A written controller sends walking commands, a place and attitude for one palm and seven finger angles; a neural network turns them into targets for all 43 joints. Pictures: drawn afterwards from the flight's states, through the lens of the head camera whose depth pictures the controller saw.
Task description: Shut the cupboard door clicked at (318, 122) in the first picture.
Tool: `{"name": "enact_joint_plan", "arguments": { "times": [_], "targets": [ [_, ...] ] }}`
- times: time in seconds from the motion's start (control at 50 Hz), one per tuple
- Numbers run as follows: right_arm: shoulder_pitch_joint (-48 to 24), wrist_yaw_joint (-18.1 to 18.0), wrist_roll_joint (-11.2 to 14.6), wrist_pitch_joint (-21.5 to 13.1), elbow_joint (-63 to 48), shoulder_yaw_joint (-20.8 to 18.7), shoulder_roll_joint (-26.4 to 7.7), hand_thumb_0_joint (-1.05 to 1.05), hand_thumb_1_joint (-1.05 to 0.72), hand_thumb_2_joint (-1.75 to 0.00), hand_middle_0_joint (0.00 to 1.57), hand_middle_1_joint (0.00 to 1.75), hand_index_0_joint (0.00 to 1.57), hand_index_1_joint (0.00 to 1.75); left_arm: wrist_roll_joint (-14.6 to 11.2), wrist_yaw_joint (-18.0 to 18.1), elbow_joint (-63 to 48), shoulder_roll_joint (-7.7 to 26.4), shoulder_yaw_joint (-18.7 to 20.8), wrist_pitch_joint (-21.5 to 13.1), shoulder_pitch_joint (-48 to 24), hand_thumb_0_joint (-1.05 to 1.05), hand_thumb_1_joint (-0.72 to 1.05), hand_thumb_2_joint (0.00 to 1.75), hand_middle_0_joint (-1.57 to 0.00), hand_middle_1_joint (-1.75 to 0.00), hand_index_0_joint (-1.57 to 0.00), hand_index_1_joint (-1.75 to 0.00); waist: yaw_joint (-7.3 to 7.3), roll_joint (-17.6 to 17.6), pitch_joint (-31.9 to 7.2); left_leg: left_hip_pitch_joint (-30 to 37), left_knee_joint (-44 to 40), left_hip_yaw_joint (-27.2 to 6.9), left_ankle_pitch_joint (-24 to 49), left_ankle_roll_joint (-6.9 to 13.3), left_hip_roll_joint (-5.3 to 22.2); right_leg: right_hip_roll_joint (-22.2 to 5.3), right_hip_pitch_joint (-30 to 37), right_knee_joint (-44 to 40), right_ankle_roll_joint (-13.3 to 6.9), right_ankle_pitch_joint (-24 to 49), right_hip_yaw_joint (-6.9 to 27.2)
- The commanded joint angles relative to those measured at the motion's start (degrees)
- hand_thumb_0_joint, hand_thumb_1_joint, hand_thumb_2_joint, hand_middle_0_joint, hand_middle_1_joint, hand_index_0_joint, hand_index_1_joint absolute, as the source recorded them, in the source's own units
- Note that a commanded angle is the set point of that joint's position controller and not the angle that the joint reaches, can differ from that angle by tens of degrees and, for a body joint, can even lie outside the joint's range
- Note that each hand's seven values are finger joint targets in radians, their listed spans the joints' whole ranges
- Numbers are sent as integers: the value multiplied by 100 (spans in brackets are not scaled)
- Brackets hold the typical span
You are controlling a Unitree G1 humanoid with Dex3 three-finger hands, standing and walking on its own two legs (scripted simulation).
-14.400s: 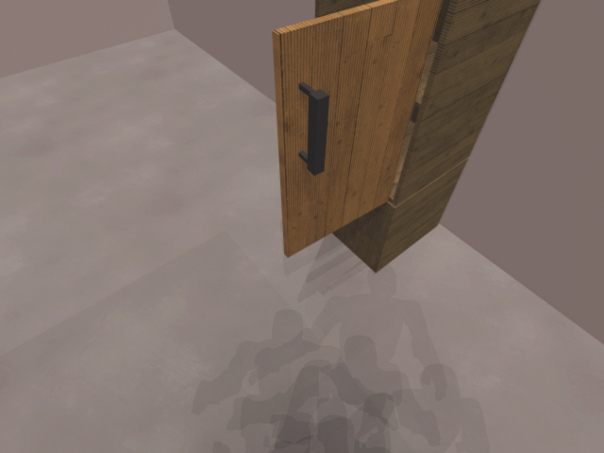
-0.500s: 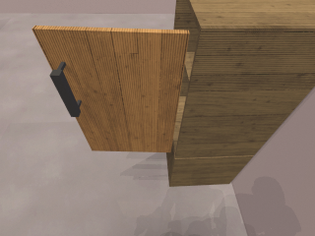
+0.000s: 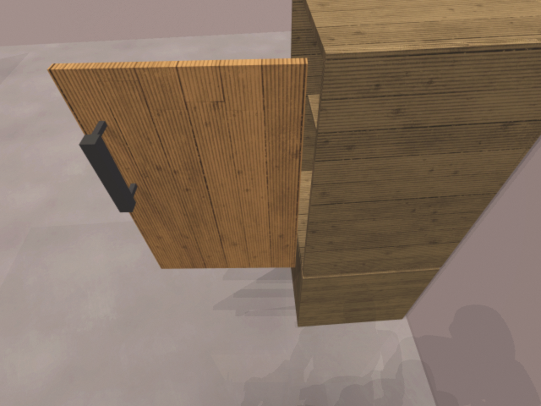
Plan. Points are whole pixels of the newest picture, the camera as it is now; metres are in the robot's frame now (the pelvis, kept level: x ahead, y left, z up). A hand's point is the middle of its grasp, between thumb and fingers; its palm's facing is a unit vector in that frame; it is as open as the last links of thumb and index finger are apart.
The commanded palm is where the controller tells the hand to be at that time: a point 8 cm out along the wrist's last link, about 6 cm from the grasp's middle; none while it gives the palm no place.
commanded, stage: look again from close up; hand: left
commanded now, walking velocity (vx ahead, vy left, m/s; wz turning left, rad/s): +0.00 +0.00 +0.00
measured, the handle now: (114, 168) +0.48 +0.31 +0.07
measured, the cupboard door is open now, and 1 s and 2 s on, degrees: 86 86 86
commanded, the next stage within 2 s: shuffle to correct the standing spot in 0.34 s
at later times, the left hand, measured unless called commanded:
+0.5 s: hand out of the picture +0.03 +0.18 -0.17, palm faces +0.01 -0.97 -0.24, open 7.3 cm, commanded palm none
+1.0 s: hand out of the picture +0.04 +0.21 -0.18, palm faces +0.04 -0.97 -0.26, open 7.3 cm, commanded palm none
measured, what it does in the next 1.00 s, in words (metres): stands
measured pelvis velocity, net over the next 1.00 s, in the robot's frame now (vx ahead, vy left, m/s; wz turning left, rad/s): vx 0.01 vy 0.02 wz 0.00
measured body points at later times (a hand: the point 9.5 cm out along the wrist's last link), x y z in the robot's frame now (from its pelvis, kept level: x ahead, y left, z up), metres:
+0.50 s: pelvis +0.00 -0.02 +0.00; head +0.02 -0.03 +0.45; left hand +0.03 +0.23 -0.15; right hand +0.03 -0.25 -0.16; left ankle -0.04 +0.11 -0.74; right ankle -0.01 -0.12 -0.74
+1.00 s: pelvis +0.01 +0.02 -0.01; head +0.05 +0.00 +0.44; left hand +0.04 +0.26 -0.16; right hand +0.00 -0.20 -0.18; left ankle -0.04 +0.11 -0.74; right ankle +0.00 -0.08 -0.73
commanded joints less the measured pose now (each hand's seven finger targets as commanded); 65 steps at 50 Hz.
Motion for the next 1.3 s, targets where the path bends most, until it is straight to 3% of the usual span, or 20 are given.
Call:
{"name": "enact_joint_plan", "arguments": {
  "times": [0.0, 0.2, 0.42, 0.56, 0.66, 0.72, 0.76, 0.78, 0.8, 0.84, 0.88, 0.94, 0.98, 1.0, 1.02, 1.04, 1.06, 1.14, 1.2, 1.28],
  "targets": [
    [249, -52, -17, -115, -136, -150, -602, 0, -90, -90, 20, 30, 20, 30, 25, 65, -177, 864, 157, -83, 251, 0, 90, 90, -20, -30, -20, -30, 23, -201, -118, -172, -409, -530, 1281, 97, 634, -502, 251, -404, -281, 1605, 540],
    [139, -66, -21, -103, -43, -172, -673, 0, -90, -90, 20, 30, 20, 30, 21, 56, -179, 934, 181, -82, 120, 0, 90, 90, -20, -30, -20, -30, 28, -46, -162, -105, -423, -520, 1353, 55, 676, -502, 337, -488, -298, 1735, 552],
    [27, -59, -17, -96, -25, -182, -754, 0, -90, -90, 20, 30, 20, 30, 24, 41, -205, 1032, 201, -89, 23, 0, 90, 90, -20, -30, -20, -30, 32, -225, -139, -83, -484, -522, 1257, 38, 702, -510, 349, -608, -298, 1710, 574],
    [236, -19, -40, 60, -105, -163, -522, 0, -90, -90, 20, 30, 20, 30, 42, 82, -257, 1058, 279, -20, 196, 0, 90, 90, -20, -30, -20, -30, 83, -404, -127, -512, -121, -277, 496, -87, 448, -951, 423, -672, -518, 1282, 998],
    [294, 9, -48, 132, -259, -218, -472, 0, -90, -90, 20, 30, 20, 30, 74, 110, -386, 1249, 430, 23, 268, 0, 90, 90, -20, -30, -20, -30, 126, -935, 56, -835, 312, -129, -108, -136, 293, -1440, 228, -878, -798, 1025, 1474],
    [532, 21, -50, 101, -244, -240, -452, 0, -90, -90, 20, 30, 20, 30, 81, 118, -518, 1202, 488, 68, 142, 0, 90, 90, -20, -30, -20, -30, 36, -619, 52, -469, 18, -174, 218, -98, 331, -1249, -162, -460, -703, 940, 1138],
    [754, 22, -77, 68, -230, -279, -623, 0, -90, -90, 20, 30, 20, 30, 88, 96, -628, 978, 477, 127, 43, 0, 90, 90, -20, -30, -20, -30, -30, 206, -12, -214, -279, -625, 964, 97, 691, -643, -458, 299, -446, 366, 478],
    [805, 9, -86, 72, -226, -305, -739, 0, -90, -90, 20, 30, 20, 30, 96, 74, -709, 791, 443, 168, -66, 0, 90, 90, -20, -30, -20, -30, -29, 871, 91, -185, -540, -1076, 1346, 389, 1068, -235, -708, 815, -255, -337, -76],
    [819, -8, -86, 83, -272, -318, -792, 0, -90, -90, 20, 30, 20, 30, 124, 77, -773, 664, 392, 196, -131, 0, 90, 90, -20, -30, -20, -30, -40, 1105, 192, -21, -761, -1442, 1605, 687, 1314, -14, -1173, 1345, -146, -1182, -288],
    [838, -37, -93, 89, -380, -304, -743, 0, -90, -90, 20, 30, 20, 30, 121, 74, -842, 599, 367, 223, -216, 0, 90, 90, -20, -30, -20, -30, -57, 799, 167, 219, -706, -1616, 2317, 1092, 1508, -89, -1586, 2191, -161, -1707, -200],
    [716, -43, -114, 101, -454, -289, -670, 0, -90, -90, 20, 30, 20, 30, 119, 47, -845, 507, 371, 203, -227, 0, 90, 90, -20, -30, -20, -30, 13, 546, 165, 115, -468, -1395, 2949, 1153, 1414, -141, -1458, 2179, -197, -1569, -273],
    [565, -37, -118, 103, -546, -301, -731, 0, -90, -90, 20, 30, 20, 30, 101, 39, -778, 362, 364, 161, 136, 0, 90, 90, -20, -30, -20, -30, 192, 392, -39, -192, -148, -1015, 2941, 987, 1163, -134, -599, 1157, -185, -832, -407],
    [437, -24, -43, 78, -601, -312, -671, 0, -90, -90, 20, 30, 20, 30, 116, 59, -589, 550, 421, 45, 821, 0, 90, 90, -20, -30, -20, -30, 514, -153, -371, -719, 666, -608, 2209, 585, 774, -467, 705, -240, -250, 607, -71],
    [419, 10, 30, 48, -739, -313, -466, 0, -90, -90, 20, 30, 20, 30, 167, 124, -474, 1080, 529, -35, 1315, 0, 90, 90, -20, -30, -20, -30, 622, -1515, -678, -1935, 1823, -122, 527, 193, 163, -1822, 1843, -642, -701, 2001, 1726],
    [242, 13, -36, 84, -847, -343, -493, 0, -90, -90, 20, 30, 20, 30, 103, 138, -397, 1364, 582, -65, 1511, 0, 90, 90, -20, -30, -20, -30, 620, -1655, -474, -2594, 2951, -161, -1743, -96, -142, -2842, 1824, -879, -1338, 3782, 2615],
    [314, -4, -51, 133, -819, -368, -516, 0, -90, -90, 20, 30, 20, 30, 93, 169, -437, 1307, 558, -76, 1419, 0, 90, 90, -20, -30, -20, -30, 504, -1046, -405, -2609, 3463, -608, -1773, -153, 116, -2907, 1538, -800, -1633, 3816, 2333],
    [177, 29, -61, 181, -761, -380, -461, 0, -90, -90, 20, 30, 20, 30, 108, 198, -490, 1139, 573, -99, 1119, 0, 90, 90, -20, -30, -20, -30, 455, -1349, -135, -2754, 3760, -666, -1534, -174, 226, -2619, 1116, -867, -1540, 3617, 2113],
    [80, 207, -60, 290, -779, -377, -237, 0, -90, -90, 20, 30, 20, 30, 141, 147, -668, 1003, 530, -93, 663, 0, 90, 90, -20, -30, -20, -30, 195, -1078, 28, -2490, 3714, -329, -548, -298, 287, -1818, 342, -950, -1021, 2741, 737],
    [-119, 267, -26, 322, -856, -385, -148, 0, -90, -90, 20, 30, 20, 30, 172, 88, -741, 1151, 588, -68, 515, 0, 90, 90, -20, -30, -20, -30, 162, -1181, 169, -2085, 2928, -20, -83, -387, 285, -1611, -197, -1076, -836, 1959, 394],
    [-450, 267, 19, 240, -1019, -397, -203, 0, -90, -90, 20, 30, 20, 30, 219, 58, -763, 1397, 685, 9, 499, 0, 90, 90, -20, -30, -20, -30, 299, -1336, 108, -1404, 1689, 201, -45, -386, 125, -1639, -299, -778, -699, 1489, 389]
  ]
}}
